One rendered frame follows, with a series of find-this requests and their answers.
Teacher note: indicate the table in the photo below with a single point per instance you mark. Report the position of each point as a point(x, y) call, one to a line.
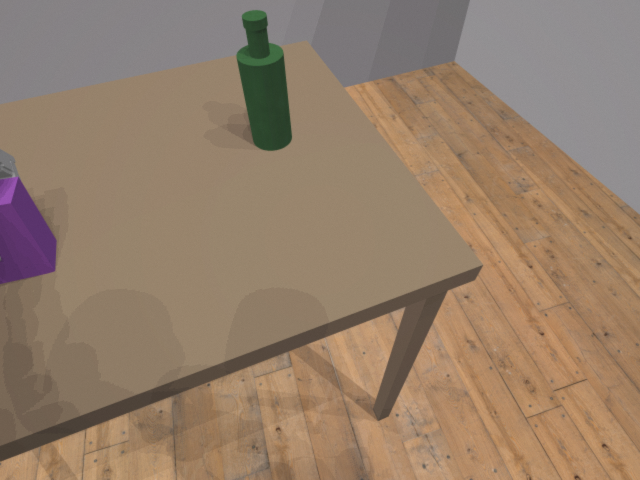
point(186, 253)

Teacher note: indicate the sponge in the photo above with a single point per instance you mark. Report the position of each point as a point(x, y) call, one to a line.
point(27, 245)

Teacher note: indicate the robot left hand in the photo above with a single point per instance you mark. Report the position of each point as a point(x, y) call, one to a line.
point(7, 167)

